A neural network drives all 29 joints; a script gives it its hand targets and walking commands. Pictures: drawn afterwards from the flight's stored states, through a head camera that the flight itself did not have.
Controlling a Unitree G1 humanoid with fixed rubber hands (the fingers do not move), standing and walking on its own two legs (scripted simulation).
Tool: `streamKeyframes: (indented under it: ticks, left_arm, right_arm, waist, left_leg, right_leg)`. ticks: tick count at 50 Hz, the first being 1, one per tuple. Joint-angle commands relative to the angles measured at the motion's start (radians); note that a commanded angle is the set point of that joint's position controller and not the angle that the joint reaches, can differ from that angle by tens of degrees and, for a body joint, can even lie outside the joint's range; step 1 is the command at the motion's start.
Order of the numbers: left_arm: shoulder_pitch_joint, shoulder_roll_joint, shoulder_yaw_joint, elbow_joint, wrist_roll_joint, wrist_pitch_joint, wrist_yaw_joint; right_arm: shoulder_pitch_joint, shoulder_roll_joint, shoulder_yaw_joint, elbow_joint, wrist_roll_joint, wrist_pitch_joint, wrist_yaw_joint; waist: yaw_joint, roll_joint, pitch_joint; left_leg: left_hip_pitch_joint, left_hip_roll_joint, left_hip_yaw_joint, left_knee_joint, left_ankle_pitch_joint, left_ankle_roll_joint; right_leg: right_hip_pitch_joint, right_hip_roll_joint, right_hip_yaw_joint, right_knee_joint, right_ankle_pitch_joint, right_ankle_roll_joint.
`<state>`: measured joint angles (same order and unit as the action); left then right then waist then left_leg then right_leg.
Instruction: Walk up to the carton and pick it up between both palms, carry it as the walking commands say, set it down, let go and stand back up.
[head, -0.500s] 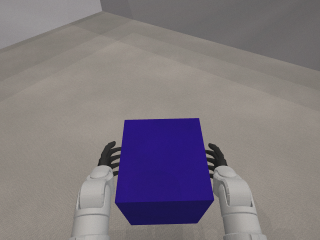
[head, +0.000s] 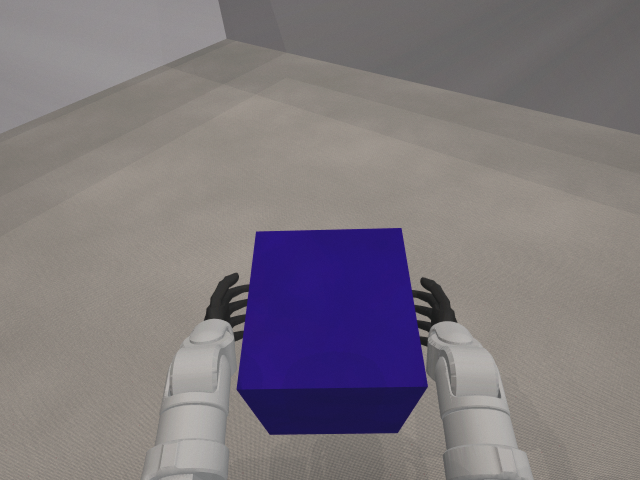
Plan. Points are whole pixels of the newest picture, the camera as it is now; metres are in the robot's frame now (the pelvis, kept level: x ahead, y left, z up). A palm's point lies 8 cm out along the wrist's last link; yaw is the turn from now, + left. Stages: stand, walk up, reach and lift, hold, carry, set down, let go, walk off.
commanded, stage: set down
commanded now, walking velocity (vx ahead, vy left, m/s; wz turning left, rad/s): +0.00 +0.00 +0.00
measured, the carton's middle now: (331, 338) +0.31 -0.01 -0.03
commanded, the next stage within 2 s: none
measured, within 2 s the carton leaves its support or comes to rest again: neither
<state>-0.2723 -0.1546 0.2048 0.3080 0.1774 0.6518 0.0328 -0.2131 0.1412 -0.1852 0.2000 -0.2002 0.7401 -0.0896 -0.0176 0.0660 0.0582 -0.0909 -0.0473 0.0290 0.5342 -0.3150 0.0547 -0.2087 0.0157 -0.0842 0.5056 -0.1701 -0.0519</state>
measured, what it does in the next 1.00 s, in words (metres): lowers itself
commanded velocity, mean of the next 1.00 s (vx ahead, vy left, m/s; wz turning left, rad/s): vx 0.00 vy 0.00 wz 0.00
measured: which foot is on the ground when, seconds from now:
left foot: down 0.00-1.00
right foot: down 0.00-1.00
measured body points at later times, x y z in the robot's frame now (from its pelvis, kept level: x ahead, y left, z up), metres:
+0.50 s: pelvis -0.06 -0.02 -0.03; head +0.00 -0.04 +0.41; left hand +0.30 +0.12 -0.04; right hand +0.29 -0.17 -0.05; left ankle +0.00 +0.09 -0.73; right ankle +0.08 -0.08 -0.73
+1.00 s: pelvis -0.04 +0.01 -0.07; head +0.13 -0.03 +0.35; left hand +0.35 +0.12 -0.13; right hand +0.32 -0.17 -0.15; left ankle +0.00 +0.09 -0.73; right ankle +0.08 -0.08 -0.73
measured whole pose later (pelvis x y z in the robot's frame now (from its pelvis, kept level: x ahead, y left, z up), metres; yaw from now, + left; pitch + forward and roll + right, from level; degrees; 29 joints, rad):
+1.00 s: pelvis -0.04 +0.01 -0.07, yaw +2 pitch +16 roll +1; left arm -0.59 -0.19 0.42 0.63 0.21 0.17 0.05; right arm -0.52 0.08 -0.36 0.54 -0.23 0.25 -0.03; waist -0.07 0.08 0.10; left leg -0.88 -0.10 0.02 1.01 -0.41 0.07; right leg -0.99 0.03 -0.01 0.95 -0.25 -0.05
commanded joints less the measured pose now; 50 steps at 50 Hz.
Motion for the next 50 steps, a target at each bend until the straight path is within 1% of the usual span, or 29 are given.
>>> streamKeyframes:
  ticks: [1,3,4,6,8,10,11,14,15,17,18,20,22,23,30,31,33,35,36,37,38,40,41,42,43,45,48,49,50]
  left_arm:
    - [-0.503,-0.980,-0.479,0.053,-0.187,-0.018,-0.240]
    - [-0.505,-0.997,-0.492,0.030,-0.173,-0.039,-0.240]
    - [-0.535,-0.984,-0.456,0.033,-0.166,-0.064,-0.249]
    - [-0.533,-0.983,-0.436,0.066,-0.152,-0.087,-0.247]
    - [-0.574,-0.980,-0.405,0.104,-0.132,-0.116,-0.256]
    - [-0.576,-0.975,-0.346,0.209,-0.091,-0.131,-0.266]
    - [-0.611,-0.949,-0.321,0.244,-0.070,-0.151,-0.274]
    - [-0.762,-0.962,-0.308,0.233,-0.054,-0.219,-0.285]
    - [-0.773,-0.928,-0.270,0.280,-0.029,-0.228,-0.289]
    - [-0.839,-0.892,-0.248,0.326,-0.022,-0.245,-0.295]
    - [-0.919,-0.910,-0.246,0.333,-0.019,-0.267,-0.297]
    - [-0.962,-0.892,-0.260,0.331,-0.019,-0.289,-0.297]
    - [-0.998,-0.887,-0.198,0.394,-0.008,-0.289,-0.293]
    - [-1.004,-0.869,-0.200,0.407,0.011,-0.298,-0.289]
    - [-0.997,-0.882,-0.122,0.513,0.044,-0.322,-0.271]
    - [-0.983,-0.877,-0.102,0.545,0.053,-0.321,-0.270]
    - [-1.095,-0.893,-0.152,0.444,0.026,-0.356,-0.260]
    - [-1.043,-0.914,-0.169,0.426,0.024,-0.372,-0.253]
    - [-1.023,-0.887,-0.135,0.485,0.032,-0.374,-0.247]
    - [-1.039,-0.901,-0.155,0.470,0.031,-0.381,-0.241]
    - [-1.006,-0.952,-0.212,0.483,0.020,-0.390,-0.237]
    - [-0.935,-0.963,-0.227,0.449,0.025,-0.423,-0.215]
    - [-0.943,-0.991,-0.273,0.417,-0.005,-0.446,-0.197]
    - [-0.902,-0.987,-0.303,0.403,-0.019,-0.457,-0.186]
    - [-0.942,-0.996,-0.356,0.338,-0.061,-0.483,-0.180]
    - [-0.954,-0.967,-0.373,0.305,-0.086,-0.511,-0.160]
    - [-0.821,-0.923,-0.352,0.393,-0.041,-0.507,-0.139]
    - [-0.795,-0.908,-0.338,0.390,-0.015,-0.509,-0.137]
    - [-0.859,-0.890,-0.382,0.346,-0.048,-0.522,-0.134]
  right_arm:
    - [-0.647,0.897,0.538,-0.044,0.216,-0.060,0.256]
    - [-0.574,0.937,0.521,0.032,0.213,-0.078,0.267]
    - [-0.656,0.954,0.553,-0.018,0.223,-0.101,0.273]
    - [-0.740,0.972,0.571,-0.058,0.252,-0.138,0.275]
    - [-0.727,0.995,0.537,0.026,0.217,-0.157,0.268]
    - [-0.784,0.959,0.511,0.032,0.190,-0.191,0.261]
    - [-0.798,0.974,0.496,0.072,0.175,-0.207,0.259]
    - [-0.883,1.012,0.483,0.096,0.178,-0.269,0.254]
    - [-0.908,1.025,0.460,0.149,0.170,-0.269,0.250]
    - [-0.946,1.008,0.401,0.195,0.138,-0.280,0.242]
    - [-1.011,1.025,0.420,0.181,0.156,-0.295,0.232]
    - [-1.015,1.032,0.365,0.236,0.127,-0.306,0.228]
    - [-1.109,1.003,0.366,0.272,0.144,-0.306,0.224]
    - [-1.148,0.974,0.356,0.267,0.142,-0.320,0.231]
    - [-1.186,0.930,0.235,0.380,0.099,-0.349,0.215]
    - [-1.178,0.912,0.210,0.398,0.081,-0.354,0.210]
    - [-1.130,0.899,0.173,0.442,0.039,-0.369,0.217]
    - [-1.051,0.900,0.171,0.449,0.015,-0.390,0.223]
    - [-1.093,0.885,0.162,0.421,0.018,-0.404,0.225]
    - [-1.077,0.869,0.149,0.433,0.012,-0.413,0.231]
    - [-1.043,0.857,0.164,0.437,0.001,-0.427,0.234]
    - [-1.046,0.856,0.251,0.378,0.044,-0.472,0.259]
    - [-1.055,0.864,0.279,0.321,0.044,-0.498,0.269]
    - [-1.051,0.871,0.334,0.272,0.068,-0.517,0.268]
    - [-1.002,0.862,0.335,0.275,0.057,-0.532,0.268]
    - [-0.974,0.860,0.380,0.258,0.073,-0.549,0.256]
    - [-0.933,0.825,0.412,0.255,0.081,-0.566,0.246]
    - [-0.950,0.823,0.408,0.257,0.088,-0.566,0.246]
    - [-0.999,0.848,0.473,0.200,0.141,-0.579,0.242]
  waist:
    - [-0.024,-0.101,-0.203]
    - [-0.029,-0.054,-0.246]
    - [0.010,-0.096,-0.288]
    - [0.036,-0.068,-0.317]
    - [0.016,-0.100,-0.359]
    - [0.016,-0.066,-0.309]
    - [0.022,-0.098,-0.308]
    - [0.015,-0.044,-0.405]
    - [0.035,-0.072,-0.413]
    - [-0.005,-0.110,-0.388]
    - [0.020,-0.082,-0.427]
    - [-0.016,-0.118,-0.428]
    - [0.022,-0.124,-0.485]
    - [0.037,-0.079,-0.495]
    - [0.016,-0.037,-0.496]
    - [-0.004,-0.069,-0.482]
    - [-0.054,-0.029,-0.500]
    - [-0.075,-0.033,-0.562]
    - [-0.049,-0.061,-0.557]
    - [-0.072,-0.024,-0.567]
    - [-0.112,-0.005,-0.597]
    - [-0.045,0.007,-0.693]
    - [-0.069,-0.013,-0.794]
    - [-0.054,-0.040,-0.830]
    - [-0.123,-0.068,-0.947]
    - [-0.104,-0.098,-0.985]
    - [-0.082,-0.125,-0.902]
    - [-0.044,-0.079,-0.899]
    - [-0.037,-0.129,-0.968]
  left_leg:
    - [-0.294,0.041,-0.209,-0.158,0.087,0.012]
    - [-0.281,0.040,-0.210,-0.157,0.158,0.008]
    - [-0.316,0.032,-0.204,-0.141,0.128,0.013]
    - [-0.366,0.040,-0.196,-0.135,0.146,0.019]
    - [-0.391,0.020,-0.186,-0.107,0.097,0.027]
    - [-0.432,0.018,-0.189,-0.093,0.039,0.030]
    - [-0.457,0.020,-0.193,-0.069,0.007,0.036]
    - [-0.484,0.017,-0.198,0.017,-0.019,0.037]
    - [-0.502,0.014,-0.186,0.042,-0.034,0.041]
    - [-0.544,0.013,-0.188,0.072,-0.099,0.047]
    - [-0.580,0.004,-0.187,0.108,-0.103,0.045]
    - [-0.555,0.016,-0.199,0.114,-0.109,0.048]
    - [-0.539,0.001,-0.180,0.158,-0.144,0.043]
    - [-0.549,0.001,-0.177,0.151,-0.154,0.043]
    - [-0.649,0.010,-0.187,0.157,-0.171,0.038]
    - [-0.653,0.019,-0.199,0.181,-0.154,0.042]
    - [-0.679,0.017,-0.209,0.158,-0.156,0.025]
    - [-0.665,0.009,-0.212,0.171,-0.120,0.015]
    - [-0.690,0.014,-0.211,0.181,-0.150,0.015]
    - [-0.698,0.006,-0.211,0.187,-0.160,0.007]
    - [-0.672,0.005,-0.228,0.184,-0.128,0.003]
    - [-0.623,-0.006,-0.225,0.214,0.010,-0.009]
    - [-0.563,-0.004,-0.242,0.224,0.094,-0.015]
    - [-0.571,-0.011,-0.244,0.248,0.201,-0.010]
    - [-0.575,-0.023,-0.240,0.294,0.237,-0.019]
    - [-0.622,-0.033,-0.239,0.315,0.290,-0.020]
    - [-0.698,-0.046,-0.234,0.358,0.212,-0.014]
    - [-0.744,-0.048,-0.233,0.372,0.184,-0.014]
    - [-0.719,-0.058,-0.222,0.393,0.155,-0.002]
  right_leg:
    - [0.364,-0.005,0.244,-0.056,0.140,-0.004]
    - [0.384,0.002,0.240,-0.042,0.224,-0.009]
    - [0.422,-0.018,0.266,-0.038,0.216,-0.002]
    - [0.459,-0.020,0.275,-0.014,0.260,0.000]
    - [0.473,-0.027,0.290,-0.005,0.234,0.012]
    - [0.438,-0.029,0.292,0.005,0.123,0.003]
    - [0.393,-0.033,0.307,0.008,0.081,0.012]
    - [0.360,-0.045,0.364,0.035,-0.073,0.003]
    - [0.335,-0.039,0.365,0.031,-0.134,0.015]
    - [0.326,-0.029,0.364,0.029,-0.258,0.016]
    - [0.344,-0.044,0.399,0.022,-0.323,0.017]
    - [0.276,-0.029,0.368,0.046,-0.321,0.029]
    - [0.278,-0.043,0.401,0.037,-0.452,0.032]
    - [0.244,-0.033,0.382,0.069,-0.435,0.026]
    - [0.198,-0.021,0.378,0.128,-0.384,0.021]
    - [0.144,-0.026,0.385,0.132,-0.397,0.021]
    - [0.118,-0.005,0.333,0.189,-0.279,0.016]
    - [0.091,0.000,0.327,0.219,-0.195,0.010]
    - [0.076,0.002,0.331,0.223,-0.248,0.008]
    - [0.044,0.010,0.314,0.254,-0.221,0.007]
    - [0.007,0.014,0.268,0.284,-0.127,0.005]
    - [-0.052,0.028,0.241,0.323,0.043,-0.001]
    - [-0.068,0.047,0.210,0.361,0.138,0.000]
    - [-0.043,0.050,0.209,0.383,0.240,0.003]
    - [-0.035,0.064,0.210,0.409,0.290,0.003]
    - [-0.018,0.066,0.227,0.433,0.356,0.003]
    - [-0.122,0.076,0.220,0.466,0.280,0.022]
    - [-0.123,0.064,0.236,0.492,0.262,0.012]
    - [-0.128,0.079,0.230,0.497,0.231,0.030]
